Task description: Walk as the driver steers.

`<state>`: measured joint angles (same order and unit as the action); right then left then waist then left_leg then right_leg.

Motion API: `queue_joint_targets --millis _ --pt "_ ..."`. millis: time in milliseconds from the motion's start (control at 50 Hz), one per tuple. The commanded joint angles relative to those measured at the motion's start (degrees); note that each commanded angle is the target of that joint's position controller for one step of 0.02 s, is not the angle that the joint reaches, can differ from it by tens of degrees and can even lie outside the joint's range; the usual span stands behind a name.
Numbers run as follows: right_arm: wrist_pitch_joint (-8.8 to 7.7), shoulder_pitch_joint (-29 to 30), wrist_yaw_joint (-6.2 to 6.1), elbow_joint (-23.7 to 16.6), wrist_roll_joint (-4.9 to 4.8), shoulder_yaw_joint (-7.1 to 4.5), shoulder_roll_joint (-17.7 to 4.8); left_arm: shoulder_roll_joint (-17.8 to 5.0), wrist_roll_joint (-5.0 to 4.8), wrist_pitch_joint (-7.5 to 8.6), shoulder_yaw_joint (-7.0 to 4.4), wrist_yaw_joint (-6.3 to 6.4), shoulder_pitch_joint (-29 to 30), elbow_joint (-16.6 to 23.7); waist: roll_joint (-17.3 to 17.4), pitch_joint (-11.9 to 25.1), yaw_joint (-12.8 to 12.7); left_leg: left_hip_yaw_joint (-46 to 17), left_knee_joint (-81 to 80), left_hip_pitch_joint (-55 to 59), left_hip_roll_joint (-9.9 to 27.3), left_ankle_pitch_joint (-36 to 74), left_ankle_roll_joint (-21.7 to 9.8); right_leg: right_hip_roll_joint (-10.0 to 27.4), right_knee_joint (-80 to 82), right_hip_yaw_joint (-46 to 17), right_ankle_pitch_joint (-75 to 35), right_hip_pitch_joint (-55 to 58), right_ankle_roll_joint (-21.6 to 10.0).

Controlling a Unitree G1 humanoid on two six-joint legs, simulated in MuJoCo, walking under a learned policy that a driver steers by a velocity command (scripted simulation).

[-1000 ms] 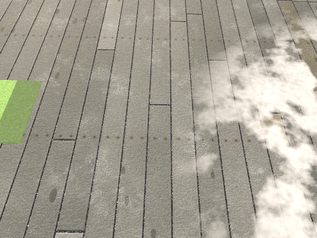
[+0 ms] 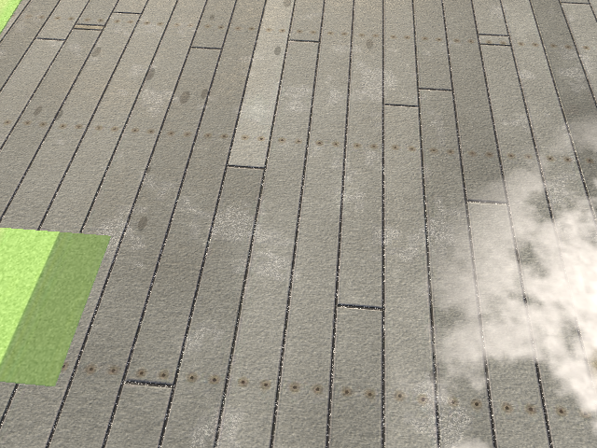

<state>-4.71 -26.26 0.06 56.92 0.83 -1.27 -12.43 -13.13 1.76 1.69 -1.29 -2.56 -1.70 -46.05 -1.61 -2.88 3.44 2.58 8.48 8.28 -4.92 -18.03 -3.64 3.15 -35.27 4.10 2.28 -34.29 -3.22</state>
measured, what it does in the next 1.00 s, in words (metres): walks ahead: right foot, then left foot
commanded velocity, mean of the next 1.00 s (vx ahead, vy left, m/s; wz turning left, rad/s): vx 0.32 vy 0.00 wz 0.00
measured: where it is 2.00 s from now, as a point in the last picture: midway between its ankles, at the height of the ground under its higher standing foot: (322, 272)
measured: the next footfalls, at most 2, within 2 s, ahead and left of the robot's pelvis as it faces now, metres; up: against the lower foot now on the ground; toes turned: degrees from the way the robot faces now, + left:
right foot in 0.06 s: +0.22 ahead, -0.09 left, +0.00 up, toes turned -4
left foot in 0.54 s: +0.35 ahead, +0.08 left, +0.00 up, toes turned +2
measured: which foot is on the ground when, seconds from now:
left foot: down 0.00-0.08, up 0.10-0.52, down 0.54-1.00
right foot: up 0.00-0.04, down 0.06-0.56, up 0.58-0.98, down 1.00-1.00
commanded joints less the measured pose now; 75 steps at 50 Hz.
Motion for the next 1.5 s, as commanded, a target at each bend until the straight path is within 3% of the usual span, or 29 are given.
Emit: queue_joint_targets --millis 20,60,80,100,120,140,160,200,260,400,500,540,560,580,600,640,700,900,980,1000,1020,1040,1060,1080,1140,1220,1400,1460,1500 --pt "-0.45 0.64 -0.81 -1.32 0.36 -1.88 -9.81 -5.26 -0.08 1.12 -1.36 0.87 -0.59 2.88 5.87 -0.83 -4.28 -4.24 7.21 -2.00 17.17 52.84 -5.40 -3.54 2.86 1.47 4.34 7.79 -3.01" --pt "0.16 1.73 -0.86 -1.09 0.52 -1.96 -10.36 -7.79 0.40 1.97 -2.73 2.01 -16.55 -2.36 4.74 7.87 -11.07 -1.73 26.97 -5.73 14.40 55.73 -3.61 -5.50 7.54 1.54 4.76 27.00 -5.76" --pt "0.13 0.69 -0.71 -2.62 0.13 -1.25 -8.21 -12.38 1.77 2.28 -3.99 2.80 -26.33 -4.29 -0.60 15.12 -13.66 0.27 44.46 -17.18 11.34 35.86 -2.84 6.60 8.14 -11.51 11.18 41.82 -8.51" --pt "0.20 -6.89 0.04 -2.91 -1.54 -0.36 -2.17 -16.99 1.93 2.03 -5.14 2.69 -26.79 -4.63 -14.01 21.04 -8.86 -0.08 64.90 -37.77 -0.54 -10.82 -0.61 21.62 15.08 -41.32 15.42 54.71 -16.64" --pt "0.34 -1.66 -0.32 -2.70 -0.06 -1.84 -8.37 -13.60 -0.57 1.59 -4.64 2.18 -21.91 -4.05 -4.00 16.21 -8.69 -7.83 68.14 -42.76 2.14 -9.61 -1.89 18.54 19.16 -42.70 18.86 49.28 -14.79" --pt "0.02 2.50 -0.16 -4.01 -0.34 -2.07 -8.31 -10.17 -1.10 1.74 -3.63 2.21 -15.40 -3.09 -2.14 7.20 -6.18 -7.05 66.35 -43.40 4.78 -3.88 -1.85 17.30 19.89 -32.01 10.86 39.89 -13.43" --pt "-0.16 4.09 -0.22 -4.03 -0.29 -1.73 -6.95 -7.01 -0.87 2.29 -2.79 2.04 -12.90 -3.08 0.77 3.57 -4.84 -6.30 63.74 -40.97 6.44 -1.24 -1.43 15.14 20.81 -25.28 -3.43 33.35 -12.45" --pt "1.34 2.46 -0.12 -3.02 0.97 -1.44 -4.96 -4.05 -1.18 3.28 -1.76 2.29 -12.57 -4.70 -0.42 2.52 -1.82 -5.64 59.37 -34.34 7.91 -1.10 0.23 11.30 20.82 -14.58 -24.05 26.20 -10.02" --pt "2.95 2.24 0.24 -2.53 1.12 -1.34 -3.26 -5.23 -1.22 4.49 -1.60 2.19 -14.95 -6.89 -1.30 3.81 -0.29 -3.93 54.78 -32.06 6.67 0.61 2.01 9.51 20.71 -8.18 -38.54 24.52 -9.87" --pt "3.63 12.85 -0.43 -3.97 0.33 -0.19 -2.26 -5.14 -0.97 2.95 -0.57 2.89 -17.94 -9.97 -3.85 3.98 -3.05 0.28 34.03 -30.17 6.35 11.59 2.97 6.12 19.23 -2.32 -38.19 26.69 -7.21" --pt "3.11 13.03 -1.79 -2.44 0.39 -0.16 -2.84 -4.25 -0.87 1.63 -0.14 3.78 -18.38 -12.02 -3.35 2.20 -3.43 -0.31 23.34 -25.72 5.77 8.62 0.93 8.40 13.94 -5.83 -30.72 29.22 -7.06" --pt "2.20 8.97 -2.03 -0.82 1.09 -0.63 -4.38 -5.02 -1.04 1.21 -0.49 3.91 -19.55 -12.56 -0.28 3.57 -2.20 -2.04 16.24 -17.04 7.31 12.87 -0.51 6.81 10.13 -7.33 -10.10 26.45 -5.32" --pt "1.71 5.61 -2.10 -0.02 1.51 -1.59 -7.93 -4.02 -0.53 1.20 -0.39 3.85 -20.89 -12.19 4.61 5.09 -2.22 -8.39 16.54 -11.84 12.81 15.17 -2.12 3.52 4.15 -5.51 5.17 22.26 -4.88" --pt "2.24 3.78 -1.74 0.89 0.21 -2.93 -12.26 1.07 -0.83 1.05 0.59 3.38 -26.20 -12.52 15.90 5.07 -3.92 -22.32 11.89 -5.39 21.38 8.48 -9.69 -4.45 -4.12 0.21 26.00 9.92 -3.52" --pt "2.83 -1.02 -1.01 2.00 -0.53 -3.17 -10.51 -3.93 -0.38 0.51 -0.73 3.45 -20.74 -11.84 15.13 3.33 1.56 -33.27 5.02 -5.61 26.27 -5.93 -14.33 -7.06 -14.79 0.90 36.33 3.09 -2.92" --pt "2.90 4.72 -0.61 0.82 0.55 -2.27 -6.99 -4.61 0.02 0.26 -1.67 2.20 -13.02 -9.36 7.94 -2.65 -0.88 -30.89 -1.12 -14.59 23.88 -20.66 -12.74 -2.78 -22.46 -5.07 28.61 -0.37 -2.70" --pt "1.77 9.04 -1.06 0.27 -0.02 -2.07 -5.07 -2.01 0.28 0.59 -1.62 1.25 -14.39 -10.49 6.72 -0.79 -4.42 -19.60 -3.33 -19.02 18.26 -8.58 -8.28 -0.96 -19.02 -4.15 18.30 6.00 -0.68" --pt "0.57 2.69 -0.65 2.90 0.42 -3.28 -7.77 -1.88 -0.28 0.39 -1.45 1.26 -4.21 -5.96 7.14 -1.19 -1.37 -12.70 -2.33 -18.67 18.01 -6.21 -8.89 -0.26 -1.15 0.08 12.95 8.96 2.10" --pt "0.65 5.27 -0.35 2.74 -0.04 -3.67 -7.73 -2.17 -0.31 1.57 -1.96 1.63 -11.56 -7.60 4.91 -1.18 -5.50 -10.17 5.36 -25.17 16.36 -6.44 -7.17 -2.34 8.05 2.14 11.68 23.37 0.54" --pt "0.50 5.84 -0.36 2.48 0.20 -3.26 -6.09 -3.58 -0.25 2.24 -2.62 2.10 -18.31 -9.71 2.28 0.39 -8.13 -7.66 12.44 -29.60 13.90 -4.46 -5.77 -1.45 11.39 -0.38 14.52 32.11 -0.13" --pt "0.14 7.92 0.08 0.45 -0.06 -2.02 -1.69 -9.43 0.59 3.08 -4.15 2.90 -26.49 -11.52 -9.88 3.06 -11.26 -0.27 31.06 -37.88 7.28 -2.71 -2.68 10.33 20.96 -17.44 27.26 40.66 -2.96" --pt "-0.03 8.89 0.36 -1.91 0.34 -2.05 -1.57 -14.92 -0.23 2.81 -5.47 2.97 -30.92 -12.66 -17.87 2.64 -11.12 2.39 44.90 -50.94 1.25 -12.40 -1.82 20.13 29.76 -38.42 39.49 44.11 -7.98" --pt "0.34 9.58 0.61 -1.60 1.72 -3.09 -5.41 -10.70 -0.30 2.34 -4.39 2.97 -25.74 -11.62 -8.65 -0.60 -7.66 -3.11 52.48 -51.99 5.59 -9.56 -2.87 19.49 28.23 -36.21 40.09 38.91 -8.89" --pt "0.28 10.10 1.29 -1.19 1.38 -3.16 -4.90 -7.14 -0.48 2.53 -3.48 2.56 -20.49 -9.88 -4.21 -2.10 -5.41 -4.45 53.79 -51.10 7.53 -3.65 -2.97 16.47 27.78 -30.76 35.32 34.87 -7.89" --pt "0.84 10.34 2.00 -0.16 1.32 -2.89 -3.09 -3.26 -0.86 3.96 -2.33 2.73 -17.86 -9.44 -2.87 -0.99 -2.98 -2.97 50.94 -46.36 9.90 5.29 -0.60 10.15 28.80 -16.82 12.87 32.38 -5.12" --pt "2.12 15.98 2.11 -1.85 1.40 -2.61 -1.92 -3.04 -1.13 4.68 -1.93 3.11 -24.84 -12.49 -2.24 -0.47 -3.52 -0.40 49.03 -49.23 9.69 9.32 1.67 8.70 26.58 -10.29 -9.43 35.24 -6.23" --pt "1.99 30.93 1.70 -8.10 0.42 -1.04 -1.59 -3.70 -0.62 4.46 -1.56 3.62 -29.12 -15.16 -3.39 -4.10 -5.62 4.02 25.81 -42.15 6.42 15.04 -0.61 8.86 25.89 -5.23 -22.83 37.78 -6.86" --pt "1.25 22.86 0.76 -6.25 0.38 -2.10 -3.83 -5.21 -0.31 4.23 -1.98 3.96 -26.74 -15.35 -3.86 0.19 -1.28 4.64 23.38 -31.47 2.97 9.80 -4.07 9.49 15.03 -3.48 -42.21 40.95 -5.53" --pt "0.28 5.33 -0.25 -0.73 1.36 -3.83 -7.06 -5.26 -0.70 3.72 -1.95 3.78 -25.37 -14.77 -1.33 9.15 5.60 1.40 18.97 -9.08 4.95 10.83 -7.15 6.43 -7.02 -1.28 -34.18 31.97 -3.95"
Velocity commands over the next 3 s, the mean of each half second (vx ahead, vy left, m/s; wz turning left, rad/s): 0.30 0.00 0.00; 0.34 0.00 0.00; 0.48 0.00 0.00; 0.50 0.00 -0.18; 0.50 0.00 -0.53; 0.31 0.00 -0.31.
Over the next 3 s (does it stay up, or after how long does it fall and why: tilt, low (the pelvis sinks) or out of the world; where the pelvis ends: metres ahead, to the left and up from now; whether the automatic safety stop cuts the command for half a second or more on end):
stays up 1.37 -0.21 0.01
